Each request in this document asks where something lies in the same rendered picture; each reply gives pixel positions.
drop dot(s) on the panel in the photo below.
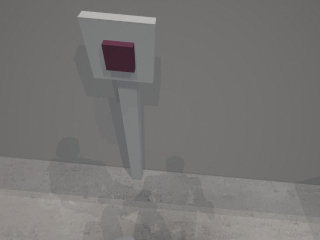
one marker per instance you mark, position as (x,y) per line
(140,30)

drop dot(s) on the button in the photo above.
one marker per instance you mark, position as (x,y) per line
(119,56)

